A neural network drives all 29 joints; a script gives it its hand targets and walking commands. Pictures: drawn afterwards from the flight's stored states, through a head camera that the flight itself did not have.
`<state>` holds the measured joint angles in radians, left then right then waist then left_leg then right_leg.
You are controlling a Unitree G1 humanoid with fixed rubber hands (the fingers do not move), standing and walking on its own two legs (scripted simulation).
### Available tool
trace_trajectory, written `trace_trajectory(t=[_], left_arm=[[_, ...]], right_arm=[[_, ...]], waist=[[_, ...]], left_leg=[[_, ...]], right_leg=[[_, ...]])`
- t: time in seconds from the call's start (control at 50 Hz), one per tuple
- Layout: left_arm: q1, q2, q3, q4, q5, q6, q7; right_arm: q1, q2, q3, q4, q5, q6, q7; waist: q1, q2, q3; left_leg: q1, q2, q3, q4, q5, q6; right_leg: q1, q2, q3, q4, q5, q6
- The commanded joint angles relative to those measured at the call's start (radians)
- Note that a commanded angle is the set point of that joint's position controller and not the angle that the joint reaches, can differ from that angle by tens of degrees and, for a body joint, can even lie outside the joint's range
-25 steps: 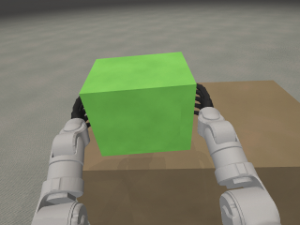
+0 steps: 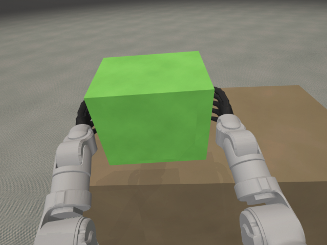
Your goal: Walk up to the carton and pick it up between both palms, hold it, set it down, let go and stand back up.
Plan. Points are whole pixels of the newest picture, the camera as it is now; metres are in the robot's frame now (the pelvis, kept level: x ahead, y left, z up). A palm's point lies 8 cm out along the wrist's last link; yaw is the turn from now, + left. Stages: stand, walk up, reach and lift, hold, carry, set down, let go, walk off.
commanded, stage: hold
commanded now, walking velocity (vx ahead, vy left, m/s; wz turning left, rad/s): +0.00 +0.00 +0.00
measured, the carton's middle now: (154, 108) +0.43 +0.01 +0.19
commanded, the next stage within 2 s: set down in 0.46 s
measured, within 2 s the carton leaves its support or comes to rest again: neither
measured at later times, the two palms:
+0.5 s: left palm (85, 131) +0.37 +0.18 +0.18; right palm (223, 119) +0.37 -0.16 +0.18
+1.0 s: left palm (99, 139) +0.40 +0.16 +0.12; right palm (222, 121) +0.41 -0.17 +0.15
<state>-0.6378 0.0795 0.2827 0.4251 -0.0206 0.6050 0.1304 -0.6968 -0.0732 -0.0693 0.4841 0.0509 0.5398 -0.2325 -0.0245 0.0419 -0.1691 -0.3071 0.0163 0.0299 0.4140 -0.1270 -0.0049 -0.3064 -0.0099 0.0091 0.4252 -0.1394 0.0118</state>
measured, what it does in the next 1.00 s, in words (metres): stands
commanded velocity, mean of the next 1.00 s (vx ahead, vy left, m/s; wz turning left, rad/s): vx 0.00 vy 0.00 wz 0.00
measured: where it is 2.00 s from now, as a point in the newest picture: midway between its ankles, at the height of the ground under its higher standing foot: outside the picture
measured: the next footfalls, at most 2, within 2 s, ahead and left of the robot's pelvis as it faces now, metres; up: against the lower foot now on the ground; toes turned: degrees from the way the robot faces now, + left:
none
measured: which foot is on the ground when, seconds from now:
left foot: down 0.00-1.00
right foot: down 0.00-1.00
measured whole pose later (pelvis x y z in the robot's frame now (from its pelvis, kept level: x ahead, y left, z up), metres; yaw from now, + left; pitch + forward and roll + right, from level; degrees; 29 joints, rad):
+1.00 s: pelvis +0.02 -0.01 +0.00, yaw +0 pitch +2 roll +1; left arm -0.66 0.08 0.29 0.80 0.01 0.25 0.08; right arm -0.70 -0.03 -0.15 0.70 0.05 0.17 -0.22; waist -0.02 0.04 -0.13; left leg -0.29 0.02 0.03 0.38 -0.13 -0.01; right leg -0.30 -0.01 0.01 0.42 -0.16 0.01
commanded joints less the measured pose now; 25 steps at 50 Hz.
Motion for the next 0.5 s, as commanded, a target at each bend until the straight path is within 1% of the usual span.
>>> trace_trajectory(t=[0.0, 0.02, 0.04, 0.06, 0.08, 0.1, 0.12, 0.14, 0.16, 0.18, 0.2, 0.22, 0.24, 0.26, 0.28, 0.3, 0.32, 0.34, 0.36, 0.38, 0.4, 0.42, 0.44, 0.46, 0.48], left_arm=[[-0.962, -0.586, -0.417, -0.324, -0.03, -0.06, -0.249], [-0.948, -0.594, -0.418, -0.392, -0.037, -0.073, -0.245], [-0.948, -0.588, -0.419, -0.335, -0.027, -0.056, -0.248], [-0.992, -0.597, -0.435, -0.392, -0.047, -0.071, -0.248], [-0.968, -0.612, -0.446, -0.366, -0.032, -0.064, -0.251], [-0.953, -0.625, -0.47, -0.386, -0.041, -0.06, -0.251], [-0.973, -0.605, -0.443, -0.397, -0.043, -0.067, -0.248], [-0.914, -0.609, -0.432, -0.348, -0.03, -0.059, -0.249], [-0.945, -0.595, -0.439, -0.393, -0.039, -0.063, -0.252], [-1.002, -0.623, -0.483, -0.453, -0.052, -0.073, -0.248], [-0.973, -0.625, -0.487, -0.426, -0.057, -0.063, -0.248], [-0.97, -0.64, -0.496, -0.424, -0.065, -0.063, -0.242], [-0.937, -0.64, -0.495, -0.428, -0.064, -0.058, -0.241], [-0.943, -0.62, -0.481, -0.414, -0.046, -0.053, -0.24], [-0.947, -0.614, -0.464, -0.388, -0.041, -0.051, -0.243], [-0.978, -0.604, -0.457, -0.408, -0.046, -0.061, -0.248], [-0.962, -0.611, -0.449, -0.377, -0.039, -0.057, -0.243], [-0.975, -0.604, -0.441, -0.363, -0.032, -0.057, -0.248], [-0.925, -0.598, -0.427, -0.345, -0.011, -0.048, -0.252], [-0.905, -0.582, -0.383, -0.28, 0.015, -0.037, -0.259], [-0.903, -0.581, -0.37, -0.271, 0.019, -0.034, -0.266], [-0.981, -0.599, -0.407, -0.371, -0.019, -0.057, -0.263], [-1.013, -0.615, -0.428, -0.394, -0.02, -0.065, -0.258], [-0.942, -0.657, -0.408, -0.2, 0.012, -0.082, -0.28], [-1.008, -0.671, -0.446, -0.259, -0.021, -0.105, -0.28]], right_arm=[[-0.915, 0.673, 0.376, -0.319, 0.243, -0.099, 0.203], [-0.916, 0.707, 0.432, -0.383, 0.265, -0.111, 0.2], [-0.933, 0.676, 0.392, -0.349, 0.259, -0.101, 0.204], [-0.943, 0.69, 0.399, -0.383, 0.261, -0.109, 0.205], [-0.93, 0.677, 0.387, -0.355, 0.258, -0.108, 0.205], [-0.946, 0.681, 0.408, -0.419, 0.269, -0.115, 0.203], [-0.953, 0.69, 0.408, -0.39, 0.263, -0.114, 0.204], [-0.927, 0.675, 0.402, -0.376, 0.272, -0.104, 0.199], [-0.895, 0.689, 0.401, -0.382, 0.26, -0.103, 0.196], [-0.926, 0.689, 0.405, -0.399, 0.271, -0.115, 0.199], [-0.909, 0.671, 0.401, -0.396, 0.276, -0.108, 0.202], [-0.958, 0.679, 0.42, -0.459, 0.282, -0.118, 0.206], [-0.926, 0.663, 0.408, -0.457, 0.28, -0.115, 0.201], [-0.91, 0.663, 0.407, -0.39, 0.278, -0.105, 0.2], [-0.93, 0.655, 0.39, -0.391, 0.261, -0.11, 0.203], [-0.928, 0.687, 0.4, -0.395, 0.266, -0.109, 0.203], [-0.931, 0.668, 0.395, -0.378, 0.26, -0.108, 0.209], [-0.93, 0.667, 0.376, -0.357, 0.252, -0.105, 0.209], [-0.919, 0.65, 0.379, -0.349, 0.255, -0.107, 0.209], [-0.916, 0.644, 0.362, -0.31, 0.242, -0.104, 0.208], [-0.923, 0.651, 0.353, -0.307, 0.23, -0.103, 0.211], [-0.947, 0.705, 0.374, -0.36, 0.24, -0.112, 0.209], [-0.942, 0.689, 0.365, -0.339, 0.241, -0.119, 0.216], [-0.982, 0.671, 0.364, -0.307, 0.207, -0.142, 0.232], [-1.015, 0.696, 0.366, -0.337, 0.22, -0.167, 0.23]], waist=[[0.015, -0.075, -0.514], [0.037, -0.113, -0.587], [0.022, -0.085, -0.546], [0.007, -0.092, -0.614], [0.013, -0.066, -0.575], [0.013, -0.057, -0.607], [0.02, -0.089, -0.617], [0.02, -0.096, -0.574], [-0.002, -0.077, -0.574], [-0.004, -0.054, -0.647], [-0.004, -0.049, -0.589], [0.015, -0.062, -0.659], [-0.005, -0.054, -0.637], [0.004, -0.052, -0.593], [0.009, -0.068, -0.57], [0.015, -0.084, -0.62], [0.014, -0.069, -0.602], [0.009, -0.084, -0.576], [0.015, -0.085, -0.553], [0.033, -0.092, -0.482], [0.03, -0.116, -0.447], [0.018, -0.114, -0.571], [0.013, -0.071, -0.576], [0.054, -0.089, -0.534], [0.04, -0.054, -0.638]], left_leg=[[0.259, -0.068, -0.046, -0.098, 0.071, 0.01], [0.28, -0.069, -0.045, -0.087, 0.11, 0.019], [0.264, -0.068, -0.051, -0.093, 0.091, 0.013], [0.301, -0.066, -0.051, -0.08, 0.115, 0.011], [0.296, -0.067, -0.05, -0.082, 0.126, 0.002], [0.309, -0.07, -0.051, -0.07, 0.147, -0.004], [0.311, -0.07, -0.05, -0.071, 0.151, 0.004], [0.293, -0.072, -0.049, -0.07, 0.17, 0.005], [0.294, -0.075, -0.045, -0.075, 0.154, 0.002], [0.318, -0.066, -0.058, -0.064, 0.173, -0.011], [0.332, -0.064, -0.057, -0.064, 0.182, -0.013], [0.35, -0.066, -0.06, -0.051, 0.21, -0.013], [0.349, -0.068, -0.065, -0.049, 0.202, -0.016], [0.337, -0.07, -0.06, -0.06, 0.178, -0.014], [0.312, -0.064, -0.065, -0.069, 0.126, -0.013], [0.318, -0.064, -0.053, -0.072, 0.129, -0.002], [0.315, -0.066, -0.057, -0.074, 0.13, -0.005], [0.308, -0.062, -0.059, -0.077, 0.104, 0.001], [0.318, -0.065, -0.061, -0.079, 0.12, 0.002], [0.271, -0.064, -0.052, -0.099, 0.039, 0.013], [0.232, -0.065, -0.042, -0.11, 0.014, 0.021], [0.264, -0.066, -0.042, -0.091, 0.075, 0.015], [0.286, -0.066, -0.045, -0.089, 0.068, 0.006], [0.285, -0.05, -0.012, -0.113, 0.003, 0.015], [0.326, -0.049, -0.012, -0.101, 0.032, 0.003]], right_leg=[[0.305, 0.065, 0.002, -0.145, 0.07, 0.016], [0.338, 0.068, 0.004, -0.133, 0.113, 0.026], [0.331, 0.069, 0.0, -0.129, 0.1, 0.022], [0.32, 0.071, -0.001, -0.125, 0.126, 0.021], [0.31, 0.07, -0.004, -0.13, 0.112, 0.02], [0.321, 0.078, -0.009, -0.125, 0.135, 0.015], [0.336, 0.075, 0.001, -0.127, 0.148, 0.019], [0.355, 0.079, -0.001, -0.126, 0.165, 0.023], [0.349, 0.072, 0.004, -0.127, 0.18, 0.024], [0.348, 0.08, -0.009, -0.11, 0.17, 0.018], [0.313, 0.081, -0.012, -0.119, 0.17, 0.017], [0.334, 0.088, -0.012, -0.116, 0.184, 0.013], [0.323, 0.086, -0.013, -0.12, 0.179, 0.009], [0.306, 0.086, -0.005, -0.124, 0.161, 0.013], [0.299, 0.086, -0.012, -0.126, 0.111, 0.004], [0.32, 0.079, -0.002, -0.13, 0.126, 0.01], [0.311, 0.078, -0.008, -0.128, 0.117, 0.011], [0.301, 0.078, -0.012, -0.126, 0.105, 0.008], [0.289, 0.08, -0.012, -0.134, 0.108, 0.009], [0.286, 0.07, -0.004, -0.153, 0.032, 0.006], [0.307, 0.064, -0.003, -0.149, 0.025, 0.015], [0.338, 0.068, -0.001, -0.127, 0.096, 0.016], [0.311, 0.069, -0.003, -0.129, 0.068, 0.011], [0.285, 0.049, -0.025, -0.145, 0.017, 0.002], [0.301, 0.056, -0.033, -0.131, 0.043, -0.007]])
